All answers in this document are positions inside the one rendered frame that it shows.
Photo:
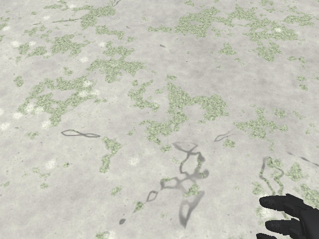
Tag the right robot hand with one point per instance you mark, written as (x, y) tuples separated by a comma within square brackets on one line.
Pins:
[(307, 227)]

